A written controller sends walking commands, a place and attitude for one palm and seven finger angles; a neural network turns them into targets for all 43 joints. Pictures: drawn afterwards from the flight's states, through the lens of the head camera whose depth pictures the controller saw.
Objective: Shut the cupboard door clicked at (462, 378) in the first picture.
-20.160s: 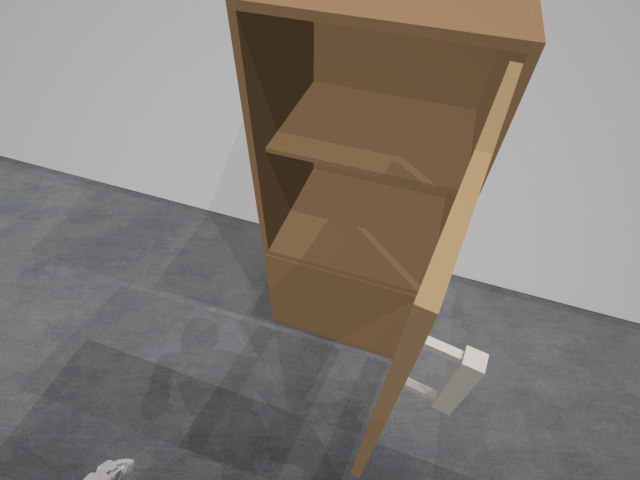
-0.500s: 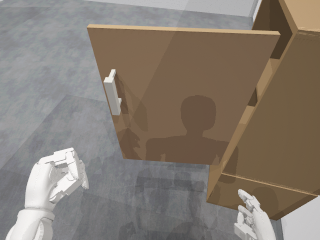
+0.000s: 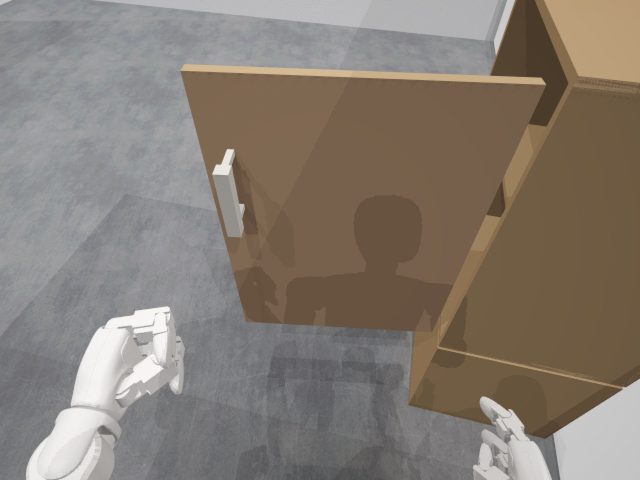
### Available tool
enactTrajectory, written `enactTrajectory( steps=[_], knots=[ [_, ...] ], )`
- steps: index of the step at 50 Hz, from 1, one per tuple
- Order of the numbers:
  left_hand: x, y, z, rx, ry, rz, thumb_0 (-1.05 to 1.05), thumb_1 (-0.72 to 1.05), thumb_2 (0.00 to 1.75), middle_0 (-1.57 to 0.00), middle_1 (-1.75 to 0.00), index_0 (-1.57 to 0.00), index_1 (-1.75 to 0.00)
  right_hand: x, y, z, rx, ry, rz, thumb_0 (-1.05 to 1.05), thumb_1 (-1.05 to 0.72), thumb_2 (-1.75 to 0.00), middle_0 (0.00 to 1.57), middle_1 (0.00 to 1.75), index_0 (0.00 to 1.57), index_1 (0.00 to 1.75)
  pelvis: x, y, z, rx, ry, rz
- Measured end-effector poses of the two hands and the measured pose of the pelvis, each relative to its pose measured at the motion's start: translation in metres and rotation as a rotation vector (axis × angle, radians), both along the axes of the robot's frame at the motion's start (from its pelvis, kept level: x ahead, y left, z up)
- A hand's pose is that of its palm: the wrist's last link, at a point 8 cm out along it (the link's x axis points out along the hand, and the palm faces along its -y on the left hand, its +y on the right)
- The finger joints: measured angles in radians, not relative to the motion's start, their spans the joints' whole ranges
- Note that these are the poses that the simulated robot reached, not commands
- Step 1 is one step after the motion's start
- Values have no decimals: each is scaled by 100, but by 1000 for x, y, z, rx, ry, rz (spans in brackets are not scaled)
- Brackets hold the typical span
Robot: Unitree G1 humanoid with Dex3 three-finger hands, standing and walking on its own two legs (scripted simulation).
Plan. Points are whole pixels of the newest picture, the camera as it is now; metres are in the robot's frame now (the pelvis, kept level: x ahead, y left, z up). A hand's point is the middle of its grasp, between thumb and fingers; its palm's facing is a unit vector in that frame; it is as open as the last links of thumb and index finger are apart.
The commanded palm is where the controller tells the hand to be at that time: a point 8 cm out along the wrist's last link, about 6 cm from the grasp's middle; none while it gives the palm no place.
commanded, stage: raise the hand and make a fist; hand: left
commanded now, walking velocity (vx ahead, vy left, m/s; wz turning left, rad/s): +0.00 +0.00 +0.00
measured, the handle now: (232, 194) +0.47 +0.17 +0.10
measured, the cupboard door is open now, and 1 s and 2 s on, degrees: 100 100 100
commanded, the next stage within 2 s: bring the fist close to the handle in 0.10 s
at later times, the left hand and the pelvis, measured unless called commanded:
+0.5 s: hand (197, 313) +0.27 +0.16 +0.11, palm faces +0.00 -1.00 -0.04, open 3.1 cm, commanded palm +0.24 +0.22 +0.10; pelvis -0.01 -0.01 +0.00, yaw +1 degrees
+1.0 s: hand (238, 275) +0.34 +0.14 +0.08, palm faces +0.02 -1.00 -0.02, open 3.1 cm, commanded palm +0.32 +0.19 +0.10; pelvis +0.01 -0.02 +0.00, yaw +0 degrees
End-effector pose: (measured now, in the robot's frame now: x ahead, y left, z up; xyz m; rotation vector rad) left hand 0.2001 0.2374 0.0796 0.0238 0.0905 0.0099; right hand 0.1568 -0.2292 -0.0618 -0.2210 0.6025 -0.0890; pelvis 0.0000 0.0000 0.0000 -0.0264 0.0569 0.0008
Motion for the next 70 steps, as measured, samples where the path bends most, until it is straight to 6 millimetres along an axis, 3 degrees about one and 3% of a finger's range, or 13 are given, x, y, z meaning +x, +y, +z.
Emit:
enactTrajectory(
  steps=[7, 15, 20, 24, 32, 37, 42, 49, 57, 60, 65, 70],
  knots=[
    [0, 12, 29, 36, -181, 71, 2, 90, 90, -130, -150, -130, -150, 4, 4, -1, 4, -1, 40, 2, -90, -90, 20, 30, 20, 30, -3, -1, -1, -6, -4, 15],
    [1, -4, 3, 1, -7, -15, 2, 90, 90, -130, -150, -130, -150, 7, 8, -2, 24, -15, 27, 2, -90, -90, 20, 30, 20, 30, -4, -1, 0, -2, -8, 13],
    [19, -4, 18, 11, -131, 47, 2, 90, 90, -131, -150, -131, -150, 6, 7, -5, 14, 2, 43, 2, -90, -90, 20, 30, 20, 30, -7, -4, -1, -1, -9, 21],
    [40, -17, 30, 16, -186, 8, 2, 90, 90, -131, -150, -131, -150, 2, 5, -9, 24, 21, 41, 2, -90, -90, 20, 30, 20, 30, -7, -5, -1, 1, -3, 22],
    [67, -38, 5, 1, -13, -27, 2, 90, 90, -130, -150, -130, -150, -8, -7, -14, 42, 71, -21, 2, -90, -90, 20, 30, 20, 30, -1, -9, 3, 15, 2, -4],
    [81, -31, 20, 11, -115, 52, 2, 90, 90, -130, -150, -130, -150, -12, -16, -16, 27, 107, -26, 2, -90, -90, 20, 30, 20, 30, 2, -15, 3, 19, 5, -8],
    [93, -37, 31, 32, -157, 20, 2, 90, 90, -130, -150, -130, -150, -10, -23, -20, 32, 126, -26, 2, -91, -90, 20, 30, 20, 30, 5, -18, 2, 18, 11, -1],
    [115, -47, 2, -7, -5, 3, 2, 90, 90, -130, -150, -130, -150, -8, -31, -22, 26, 150, -56, 2, -91, -90, 20, 30, 20, 30, 6, -22, 3, 23, 21, -4],
    [144, -52, 33, 14, -171, 24, 2, 90, 90, -130, -150, -130, -150, -12, -37, -26, 26, 176, -64, 2, -91, -90, 20, 30, 20, 30, 9, -26, 2, 25, 36, -10],
    [154, -54, 27, 10, -113, 3, 2, 90, 90, -130, -150, -130, -150, -16, -38, -29, 39, 198, -77, 2, -91, -90, 20, 30, 20, 30, 10, -26, 2, 27, 41, -12],
    [157, -57, 6, -19, -7, 11, 2, 90, 90, -130, -150, -130, -150, -26, -41, -30, 40, 233, -102, 2, -91, -90, 20, 30, 20, 30, 10, -26, 3, 30, 44, -21],
    [148, -56, 19, -15, -122, 36, 2, 90, 90, -130, -150, -130, -150, -33, -43, -30, 34, 242, -108, 2, -91, -90, 20, 30, 20, 30, 10, -25, 4, 31, 40, -31]
  ],
)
